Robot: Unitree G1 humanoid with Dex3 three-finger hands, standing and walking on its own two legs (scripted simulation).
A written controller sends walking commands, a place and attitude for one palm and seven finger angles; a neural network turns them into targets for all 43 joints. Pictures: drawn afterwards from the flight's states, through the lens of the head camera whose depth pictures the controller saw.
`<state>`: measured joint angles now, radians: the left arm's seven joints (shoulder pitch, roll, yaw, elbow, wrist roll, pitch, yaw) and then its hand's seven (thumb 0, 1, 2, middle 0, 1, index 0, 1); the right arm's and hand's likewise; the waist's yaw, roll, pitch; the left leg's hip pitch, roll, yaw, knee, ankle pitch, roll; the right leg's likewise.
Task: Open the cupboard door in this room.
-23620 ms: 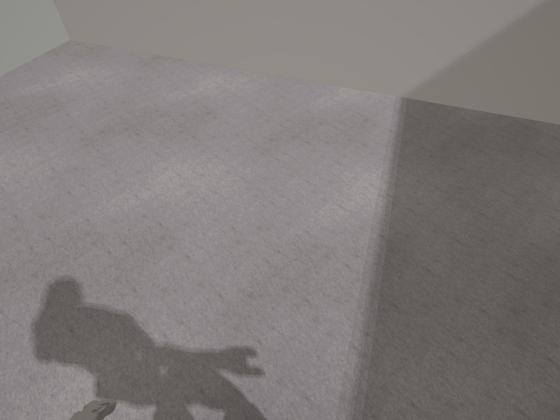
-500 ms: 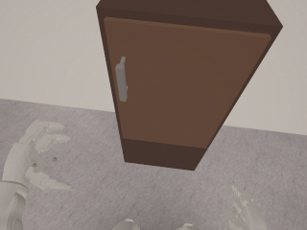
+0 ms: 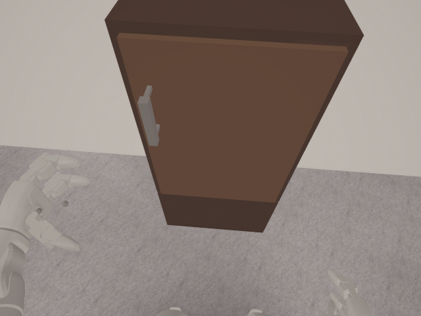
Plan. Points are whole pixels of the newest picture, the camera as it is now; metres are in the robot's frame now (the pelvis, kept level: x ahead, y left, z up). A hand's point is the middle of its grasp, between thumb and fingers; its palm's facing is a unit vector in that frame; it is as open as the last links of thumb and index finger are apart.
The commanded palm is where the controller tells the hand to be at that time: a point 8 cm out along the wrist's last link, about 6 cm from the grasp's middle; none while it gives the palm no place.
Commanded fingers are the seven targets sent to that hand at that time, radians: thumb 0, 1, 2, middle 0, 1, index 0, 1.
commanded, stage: raise the hand with hooked fingers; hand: left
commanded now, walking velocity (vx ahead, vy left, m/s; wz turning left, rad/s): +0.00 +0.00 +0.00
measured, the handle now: (151, 116) +0.52 +0.17 +0.05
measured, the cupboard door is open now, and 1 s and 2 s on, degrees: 0 0 0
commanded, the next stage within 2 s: move the hooked fingers beside the handle in 0.32 s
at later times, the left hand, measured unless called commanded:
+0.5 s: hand (63, 204) +0.28 +0.27 +0.07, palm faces -0.01 -1.00 -0.03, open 13.9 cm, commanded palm +0.27 +0.31 +0.07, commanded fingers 0.00 -0.50 0.30 -0.30 -1.20 -0.30 -1.20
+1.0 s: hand (92, 171) +0.36 +0.25 +0.07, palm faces -0.02 -1.00 -0.02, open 13.9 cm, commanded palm +0.33 +0.30 +0.07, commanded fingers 0.00 -0.50 0.30 -0.30 -1.20 -0.30 -1.20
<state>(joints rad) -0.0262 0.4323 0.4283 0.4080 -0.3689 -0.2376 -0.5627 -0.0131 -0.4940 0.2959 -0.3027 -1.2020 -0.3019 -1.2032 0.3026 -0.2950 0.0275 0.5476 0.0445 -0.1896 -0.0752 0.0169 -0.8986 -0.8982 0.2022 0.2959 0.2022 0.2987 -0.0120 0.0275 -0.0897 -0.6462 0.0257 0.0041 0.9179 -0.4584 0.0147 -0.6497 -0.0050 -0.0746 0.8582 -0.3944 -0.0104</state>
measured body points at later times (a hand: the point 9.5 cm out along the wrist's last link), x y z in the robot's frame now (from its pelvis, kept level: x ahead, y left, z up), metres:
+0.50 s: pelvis +0.00 +0.00 +0.00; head +0.05 +0.00 +0.45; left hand +0.28 +0.33 +0.07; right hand +0.15 -0.25 -0.08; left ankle +0.00 +0.11 -0.69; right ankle +0.02 -0.12 -0.69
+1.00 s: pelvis +0.00 +0.00 +0.00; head +0.07 +0.01 +0.44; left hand +0.35 +0.30 +0.07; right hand +0.10 -0.26 -0.10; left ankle +0.00 +0.11 -0.69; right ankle +0.02 -0.12 -0.69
